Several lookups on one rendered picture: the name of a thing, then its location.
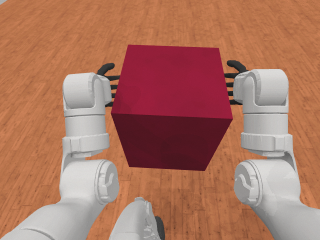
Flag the robot right upper arm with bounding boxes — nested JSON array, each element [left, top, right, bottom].
[[233, 159, 320, 240]]

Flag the robot left forearm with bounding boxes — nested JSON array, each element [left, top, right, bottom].
[[59, 72, 112, 196]]

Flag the robot right forearm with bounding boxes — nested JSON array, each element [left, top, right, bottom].
[[233, 69, 301, 196]]

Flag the left robot shin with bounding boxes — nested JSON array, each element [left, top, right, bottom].
[[134, 197, 161, 240]]

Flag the right robot hand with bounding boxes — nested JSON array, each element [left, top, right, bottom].
[[224, 60, 249, 105]]

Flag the left robot hand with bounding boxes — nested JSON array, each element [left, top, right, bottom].
[[96, 63, 120, 107]]

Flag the carton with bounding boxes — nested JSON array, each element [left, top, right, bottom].
[[111, 44, 233, 171]]

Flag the robot left foot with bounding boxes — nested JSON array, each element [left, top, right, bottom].
[[155, 216, 165, 240]]

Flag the robot left upper arm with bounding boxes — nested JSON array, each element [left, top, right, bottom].
[[0, 159, 120, 240]]

